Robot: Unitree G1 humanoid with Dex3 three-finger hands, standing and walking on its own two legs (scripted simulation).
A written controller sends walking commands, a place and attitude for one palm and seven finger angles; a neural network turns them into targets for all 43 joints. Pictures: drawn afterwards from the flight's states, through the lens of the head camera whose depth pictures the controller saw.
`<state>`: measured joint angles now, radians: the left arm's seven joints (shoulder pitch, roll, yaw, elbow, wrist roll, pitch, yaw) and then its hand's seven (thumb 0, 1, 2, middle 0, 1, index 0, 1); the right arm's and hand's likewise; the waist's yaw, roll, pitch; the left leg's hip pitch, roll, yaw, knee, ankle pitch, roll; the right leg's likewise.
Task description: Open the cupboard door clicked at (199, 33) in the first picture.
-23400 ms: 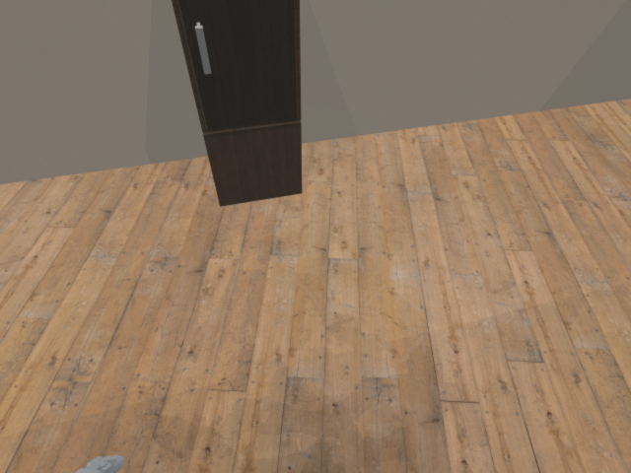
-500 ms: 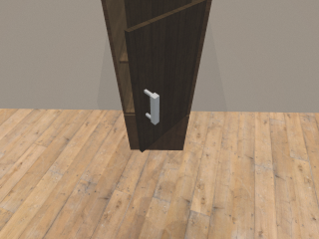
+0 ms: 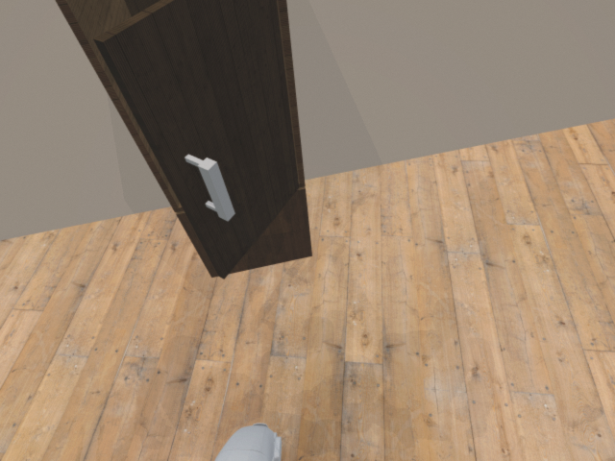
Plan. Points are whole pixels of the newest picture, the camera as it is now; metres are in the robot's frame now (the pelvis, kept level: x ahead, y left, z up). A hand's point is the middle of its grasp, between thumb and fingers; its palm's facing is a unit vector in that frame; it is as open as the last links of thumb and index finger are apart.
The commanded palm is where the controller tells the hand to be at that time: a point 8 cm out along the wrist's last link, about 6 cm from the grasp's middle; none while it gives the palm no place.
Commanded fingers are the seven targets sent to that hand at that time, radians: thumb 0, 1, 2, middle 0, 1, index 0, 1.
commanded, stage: walk to a spot facing it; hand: left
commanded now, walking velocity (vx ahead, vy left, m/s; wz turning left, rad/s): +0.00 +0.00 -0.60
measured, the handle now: (209, 187) +0.55 +0.23 -0.03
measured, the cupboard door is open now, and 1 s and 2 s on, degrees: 46 46 46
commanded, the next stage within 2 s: none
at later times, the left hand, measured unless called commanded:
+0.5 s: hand out of the picture +0.13 +0.23 -0.17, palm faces -0.20 -0.95 -0.22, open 7.4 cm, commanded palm none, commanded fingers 0.00 0.90 0.90 -0.20 -0.30 -0.20 -0.30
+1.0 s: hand (275, 375) +0.25 +0.09 -0.15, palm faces -0.57 -0.78 -0.24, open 7.4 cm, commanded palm none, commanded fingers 0.00 0.90 0.90 -0.20 -0.30 -0.20 -0.30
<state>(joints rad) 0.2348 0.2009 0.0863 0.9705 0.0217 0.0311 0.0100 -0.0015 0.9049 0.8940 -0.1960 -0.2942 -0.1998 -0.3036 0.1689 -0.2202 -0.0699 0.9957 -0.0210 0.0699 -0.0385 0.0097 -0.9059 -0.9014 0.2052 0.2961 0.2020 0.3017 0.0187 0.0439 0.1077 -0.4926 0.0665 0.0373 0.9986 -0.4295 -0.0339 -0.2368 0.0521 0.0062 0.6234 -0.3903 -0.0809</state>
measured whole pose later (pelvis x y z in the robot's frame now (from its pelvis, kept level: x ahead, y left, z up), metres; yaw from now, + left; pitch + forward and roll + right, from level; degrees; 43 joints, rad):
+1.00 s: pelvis +0.04 +0.00 +0.00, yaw -35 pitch +0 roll +0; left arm 0.12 0.21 0.06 0.88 0.02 0.04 0.00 0.00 0.90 0.89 -0.20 -0.29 -0.20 -0.30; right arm 0.24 -0.25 -0.06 0.91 -0.01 0.05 -0.02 0.01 -0.91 -0.90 0.20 0.30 0.20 0.30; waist -0.04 0.00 0.11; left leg -0.42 0.07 0.05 0.92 -0.46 -0.06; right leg -0.28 0.03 0.05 0.56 -0.29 -0.02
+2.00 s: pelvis +0.26 -0.30 +0.00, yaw -64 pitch +0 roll -1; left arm 0.33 0.20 0.07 1.08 0.02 -0.02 -0.02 0.00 0.91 0.89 -0.20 -0.29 -0.20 -0.30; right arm 0.11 -0.16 -0.02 0.90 -0.04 -0.07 0.00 0.00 -0.91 -0.90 0.20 0.30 0.20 0.30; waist 0.03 -0.04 0.06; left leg -0.37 0.06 0.14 0.62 -0.25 0.04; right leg -0.30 0.02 -0.01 1.07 -0.45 -0.04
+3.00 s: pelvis +0.38 -0.69 +0.01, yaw -62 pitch +2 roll -2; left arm 0.15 0.19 0.06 0.98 0.01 0.01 0.00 0.00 0.91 0.89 -0.20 -0.29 -0.20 -0.30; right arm 0.19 -0.18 -0.03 0.98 -0.02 0.00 -0.01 0.01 -0.91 -0.90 0.21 0.30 0.20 0.30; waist 0.00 0.00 0.07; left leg -0.39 0.00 0.03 0.53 -0.16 0.05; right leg -0.49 -0.07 -0.02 1.05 -0.41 0.06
